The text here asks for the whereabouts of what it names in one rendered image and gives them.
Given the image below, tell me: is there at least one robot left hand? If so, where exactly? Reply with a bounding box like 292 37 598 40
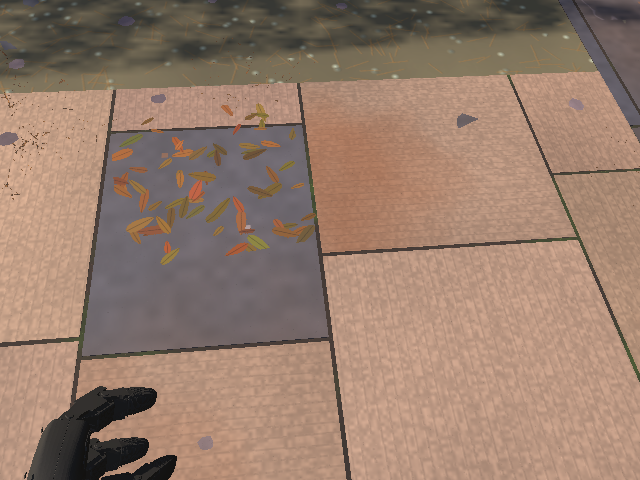
24 386 177 480

